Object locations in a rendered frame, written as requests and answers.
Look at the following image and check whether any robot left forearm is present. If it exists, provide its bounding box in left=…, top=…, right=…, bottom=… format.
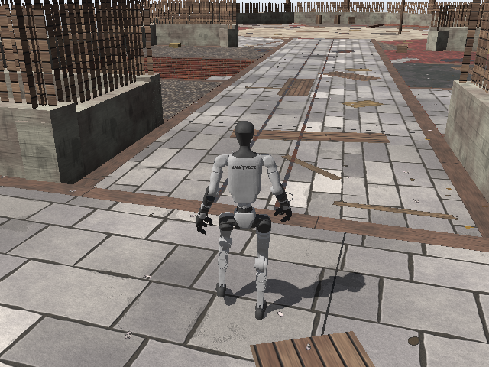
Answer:
left=198, top=185, right=215, bottom=219

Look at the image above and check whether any robot right upper arm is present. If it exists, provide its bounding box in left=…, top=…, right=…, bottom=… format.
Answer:
left=261, top=154, right=283, bottom=196

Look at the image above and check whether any left robot hand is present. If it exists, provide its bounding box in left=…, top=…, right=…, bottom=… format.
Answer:
left=196, top=215, right=213, bottom=234

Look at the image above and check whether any robot head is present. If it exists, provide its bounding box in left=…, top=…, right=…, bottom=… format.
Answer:
left=232, top=121, right=257, bottom=158

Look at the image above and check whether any robot left foot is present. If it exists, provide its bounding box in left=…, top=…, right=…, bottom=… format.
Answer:
left=216, top=283, right=226, bottom=297

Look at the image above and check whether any right robot hand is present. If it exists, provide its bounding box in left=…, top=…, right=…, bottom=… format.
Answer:
left=274, top=207, right=292, bottom=222

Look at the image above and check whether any robot right forearm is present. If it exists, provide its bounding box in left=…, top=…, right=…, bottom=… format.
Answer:
left=275, top=184, right=290, bottom=210

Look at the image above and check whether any robot left upper arm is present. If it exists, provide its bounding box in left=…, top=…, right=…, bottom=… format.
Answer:
left=207, top=154, right=229, bottom=197

